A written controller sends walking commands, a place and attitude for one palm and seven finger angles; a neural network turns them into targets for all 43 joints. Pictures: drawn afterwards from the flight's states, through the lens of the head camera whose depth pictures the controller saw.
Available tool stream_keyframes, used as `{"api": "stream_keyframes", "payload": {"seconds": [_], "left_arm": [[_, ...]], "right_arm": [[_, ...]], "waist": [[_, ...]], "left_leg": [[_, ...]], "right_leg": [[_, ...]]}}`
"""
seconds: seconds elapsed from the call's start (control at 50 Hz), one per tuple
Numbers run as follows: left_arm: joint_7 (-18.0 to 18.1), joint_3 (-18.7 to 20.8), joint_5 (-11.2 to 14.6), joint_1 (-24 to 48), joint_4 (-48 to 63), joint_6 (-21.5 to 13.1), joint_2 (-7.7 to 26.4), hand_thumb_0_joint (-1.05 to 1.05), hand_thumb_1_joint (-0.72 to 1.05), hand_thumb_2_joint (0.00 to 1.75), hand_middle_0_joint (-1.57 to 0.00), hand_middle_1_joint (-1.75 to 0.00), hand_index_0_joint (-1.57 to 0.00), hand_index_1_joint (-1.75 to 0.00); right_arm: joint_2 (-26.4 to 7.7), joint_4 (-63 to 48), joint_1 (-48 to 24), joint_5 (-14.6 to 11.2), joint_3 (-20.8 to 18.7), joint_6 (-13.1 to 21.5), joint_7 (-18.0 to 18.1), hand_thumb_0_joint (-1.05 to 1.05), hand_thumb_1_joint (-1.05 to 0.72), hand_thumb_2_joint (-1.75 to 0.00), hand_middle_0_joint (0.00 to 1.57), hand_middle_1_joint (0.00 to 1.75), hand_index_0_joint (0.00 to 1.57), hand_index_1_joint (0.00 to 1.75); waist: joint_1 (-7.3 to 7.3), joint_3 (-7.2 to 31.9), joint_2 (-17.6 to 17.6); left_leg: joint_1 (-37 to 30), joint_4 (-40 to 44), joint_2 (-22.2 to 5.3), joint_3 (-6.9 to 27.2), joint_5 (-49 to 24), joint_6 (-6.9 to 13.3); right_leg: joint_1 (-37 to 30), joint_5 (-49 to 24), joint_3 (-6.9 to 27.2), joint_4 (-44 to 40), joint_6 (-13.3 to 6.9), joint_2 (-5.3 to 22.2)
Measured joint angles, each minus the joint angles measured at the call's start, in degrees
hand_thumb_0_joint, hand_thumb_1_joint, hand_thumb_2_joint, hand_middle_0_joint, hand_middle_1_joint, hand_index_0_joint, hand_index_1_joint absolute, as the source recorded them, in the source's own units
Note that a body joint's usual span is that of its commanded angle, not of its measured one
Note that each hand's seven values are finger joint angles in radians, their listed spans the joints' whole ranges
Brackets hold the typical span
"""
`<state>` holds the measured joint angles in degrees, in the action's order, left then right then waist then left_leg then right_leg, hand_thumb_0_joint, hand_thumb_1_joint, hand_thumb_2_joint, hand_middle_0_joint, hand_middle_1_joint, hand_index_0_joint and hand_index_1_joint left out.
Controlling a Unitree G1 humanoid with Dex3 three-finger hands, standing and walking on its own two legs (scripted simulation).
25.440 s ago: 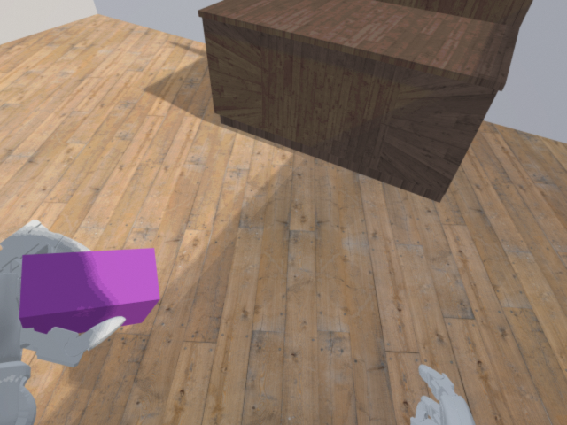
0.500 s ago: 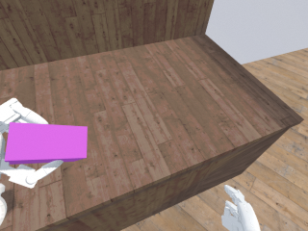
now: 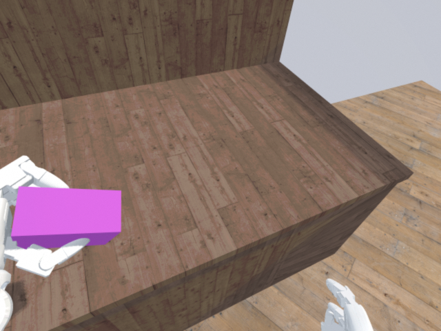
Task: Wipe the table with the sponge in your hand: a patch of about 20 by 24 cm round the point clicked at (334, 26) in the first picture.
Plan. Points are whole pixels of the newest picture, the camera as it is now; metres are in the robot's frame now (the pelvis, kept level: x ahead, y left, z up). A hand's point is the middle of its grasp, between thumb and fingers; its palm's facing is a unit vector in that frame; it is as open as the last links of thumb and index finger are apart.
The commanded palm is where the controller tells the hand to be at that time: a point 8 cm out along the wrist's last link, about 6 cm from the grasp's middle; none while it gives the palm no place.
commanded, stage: come to a stop and stand still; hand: left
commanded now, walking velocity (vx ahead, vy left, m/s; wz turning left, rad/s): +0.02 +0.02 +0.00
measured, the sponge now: (83, 219) +0.23 +0.22 +0.14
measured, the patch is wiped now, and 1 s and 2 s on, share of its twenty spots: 0.00 0.00 0.00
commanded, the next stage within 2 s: look again from close up in 1.28 s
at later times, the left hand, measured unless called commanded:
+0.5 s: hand (34, 195) +0.25 +0.28 +0.16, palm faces +0.39 -0.81 -0.44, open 9.8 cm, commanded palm +0.18 +0.30 +0.18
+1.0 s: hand (57, 209) +0.23 +0.25 +0.16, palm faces +0.37 -0.84 -0.39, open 9.8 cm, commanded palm +0.18 +0.28 +0.18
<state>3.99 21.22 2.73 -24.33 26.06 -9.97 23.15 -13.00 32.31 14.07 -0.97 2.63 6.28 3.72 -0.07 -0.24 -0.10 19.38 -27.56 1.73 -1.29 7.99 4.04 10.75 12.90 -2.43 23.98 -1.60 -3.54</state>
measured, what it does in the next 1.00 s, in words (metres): stands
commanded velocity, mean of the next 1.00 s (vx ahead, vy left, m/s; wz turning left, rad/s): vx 0.00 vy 0.00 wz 0.00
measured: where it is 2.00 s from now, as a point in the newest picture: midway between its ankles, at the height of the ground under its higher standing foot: outside the picture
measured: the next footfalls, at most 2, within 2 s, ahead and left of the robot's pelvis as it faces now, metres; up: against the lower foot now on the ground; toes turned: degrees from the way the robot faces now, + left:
none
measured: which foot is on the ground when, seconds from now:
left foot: down 0.00-1.00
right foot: down 0.00-1.00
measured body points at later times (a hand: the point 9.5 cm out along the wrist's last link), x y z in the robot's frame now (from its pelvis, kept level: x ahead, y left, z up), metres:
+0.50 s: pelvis +0.02 +0.02 +0.00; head +0.07 +0.05 +0.45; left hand +0.22 +0.33 +0.19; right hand +0.20 -0.19 -0.08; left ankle +0.07 +0.06 -0.74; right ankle +0.00 -0.11 -0.74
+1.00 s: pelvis +0.02 +0.00 +0.00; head +0.04 +0.01 +0.45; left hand +0.21 +0.29 +0.18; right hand +0.20 -0.22 -0.07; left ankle +0.07 +0.06 -0.74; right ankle +0.00 -0.11 -0.74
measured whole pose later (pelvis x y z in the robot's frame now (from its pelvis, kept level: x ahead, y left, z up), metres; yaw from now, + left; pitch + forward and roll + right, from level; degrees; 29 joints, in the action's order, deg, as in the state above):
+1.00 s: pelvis +0.02 +0.00 +0.00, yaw +1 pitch +0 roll -2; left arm 4.0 20.2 1.9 -25.1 24.5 -12.7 20.6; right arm -11.9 33.2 13.3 -0.5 2.1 6.6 3.3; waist -1.3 -0.7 0.2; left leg 16.9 -25.3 2.3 -1.1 8.7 4.1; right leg 7.6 13.4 -2.8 20.6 -1.6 -3.0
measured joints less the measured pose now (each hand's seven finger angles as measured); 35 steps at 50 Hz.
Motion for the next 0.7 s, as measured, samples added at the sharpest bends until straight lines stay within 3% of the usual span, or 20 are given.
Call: {"api": "stream_keyframes", "payload": {"seconds": [0.02, 0.06, 0.1, 0.14, 0.18, 0.26, 0.32, 0.42, 0.5, 0.6, 0.7], "left_arm": [[0.0, 0.0, 0.0, -0.2, -0.3, 0.1, -0.1, -0.01, -0.47, 1.03, -0.76, -1.35, -0.77, -1.34], [-2.0, 1.3, -2.8, 6.3, -3.4, -1.5, 3.8, -0.01, -0.47, 1.03, -0.76, -1.35, -0.77, -1.34], [-1.5, 3.6, -2.1, 11.8, -7.2, -3.3, 5.4, -0.01, -0.47, 1.03, -0.76, -1.35, -0.77, -1.34], [-0.8, 5.1, -1.1, 13.3, -8.5, -3.9, 4.2, -0.01, -0.47, 1.03, -0.76, -1.35, -0.77, -1.34], [-0.2, 5.0, -0.6, 10.6, -6.9, -4.5, 1.8, -0.01, -0.47, 1.03, -0.76, -1.35, -0.77, -1.34], [-0.8, 0.2, -1.2, 1.9, -2.2, -6.1, -1.7, -0.01, -0.47, 1.03, -0.76, -1.35, -0.76, -1.35], [-1.5, -1.2, -2.0, -1.3, -1.5, -6.9, -0.5, -0.01, -0.47, 1.03, -0.76, -1.35, -0.77, -1.35], [-1.2, 2.1, -2.1, 1.2, -3.2, -6.5, 2.4, -0.01, -0.47, 1.03, -0.76, -1.35, -0.77, -1.35], [-0.1, 3.0, -1.8, 3.7, -1.7, -5.9, 1.0, -0.01, -0.47, 1.03, -0.76, -1.35, -0.76, -1.35], [-0.2, 0.4, -1.9, 2.2, 2.1, -5.5, -1.3, -0.01, -0.47, 1.03, -0.76, -1.36, -0.76, -1.35], [-0.9, 0.3, -1.3, -0.4, 1.9, -4.8, 0.3, -0.01, -0.47, 1.03, -0.76, -1.36, -0.76, -1.35]], "right_arm": [[0.0, 0.0, 0.2, 0.0, 0.0, 0.0, 0.0, 0.01, -0.91, -0.9, 0.21, 0.3, 0.2, 0.29], [0.1, 0.0, 1.4, 0.5, -0.7, 1.3, -0.1, 0.01, -0.91, -0.9, 0.21, 0.3, 0.2, 0.29], [0.2, 1.1, 0.5, 0.5, -0.7, 1.5, -1.1, 0.01, -0.91, -0.9, 0.21, 0.3, 0.2, 0.29], [0.2, 1.0, 0.0, 0.3, -1.0, 1.7, -2.1, 0.01, -0.91, -0.9, 0.21, 0.3, 0.2, 0.29], [0.2, 0.6, -0.1, 0.0, -1.3, 2.3, -2.9, 0.01, -0.91, -0.9, 0.21, 0.3, 0.2, 0.29], [1.0, 0.0, 0.4, 0.1, -1.4, 3.1, -3.3, 0.01, -0.91, -0.9, 0.21, 0.3, 0.2, 0.29], [2.2, 0.4, 0.7, 0.5, -0.8, 2.8, -2.6, 0.01, -0.91, -0.9, 0.21, 0.3, 0.2, 0.29], [3.6, 1.0, 0.3, 1.1, 0.4, 2.6, -1.8, 0.01, -0.91, -0.9, 0.21, 0.3, 0.2, 0.29], [3.3, 0.9, -0.9, 1.3, 0.5, 3.2, -2.1, 0.01, -0.91, -0.9, 0.21, 0.3, 0.2, 0.3], [2.6, 0.1, -2.9, 1.4, -0.2, 3.1, -2.6, 0.01, -0.91, -0.9, 0.21, 0.3, 0.2, 0.3], [2.4, -1.2, -3.9, 1.2, -0.5, 1.7, -1.9, 0.01, -0.91, -0.9, 0.21, 0.3, 0.2, 0.3]], "waist": [[0.0, 0.2, 0.0], [-1.62, -0.5, -0.3], [-2.17, -1.4, -0.5], [-2.04, -1.7, -0.1], [-1.46, -1.6, 0.5], [-0.53, -1.1, 0.8], [-0.66, -1.3, -0.1], [-1.67, -2.6, -1.8], [-2.15, -3.6, -2.2], [-1.34, -3.5, -1.8], [-0.41, -2.7, -1.3]], "left_leg": [[-0.1, 0.2, 0.1, -0.1, -0.1, 0.0], [1.2, -0.9, -0.2, 0.3, 0.1, -0.1], [1.8, -1.6, -0.2, 0.4, -0.1, 0.1], [1.6, -1.6, -0.2, -0.3, 0.2, 0.3], [1.0, -0.9, 0.1, -1.3, 0.4, 0.6], [-0.5, 1.5, 1.5, -2.7, 0.3, 1.0], [-1.0, 2.6, 2.1, -2.7, 0.1, 1.1], [-1.0, 2.9, 2.5, -1.6, -0.1, 1.6], [-1.2, 2.7, 2.4, -1.0, 0.3, 1.7], [-1.6, 2.2, 2.2, -1.0, 1.0, 1.5], [-1.7, 2.1, 1.8, -0.9, 1.2, 1.0]], "right_leg": [[0.0, 0.0, 0.1, -0.1, 0.1, 0.1], [0.6, 0.0, -0.7, 0.2, 0.3, -0.1], [1.4, 0.3, -0.9, 1.3, 0.0, 0.0], [1.6, 0.4, -0.3, 1.7, 0.2, 0.1], [1.7, 0.6, 0.8, 1.9, 0.7, 0.6], [1.6, 1.4, 2.2, 2.2, 1.4, 2.0], [1.4, 1.8, 2.2, 2.0, 1.7, 2.6], [0.7, 2.0, 1.0, 1.1, 1.7, 2.8], [-0.2, 1.9, 0.4, 0.0, 1.6, 2.6], [-1.2, 1.9, 0.4, -1.0, 1.6, 2.4], [-1.6, 1.6, 0.5, -1.6, 1.3, 2.0]]}}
